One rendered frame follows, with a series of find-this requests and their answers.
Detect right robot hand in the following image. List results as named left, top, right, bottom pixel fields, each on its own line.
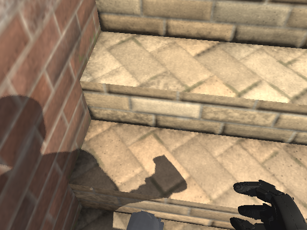
left=229, top=179, right=307, bottom=230

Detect left robot thigh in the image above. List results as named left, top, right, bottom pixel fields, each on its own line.
left=127, top=211, right=164, bottom=230

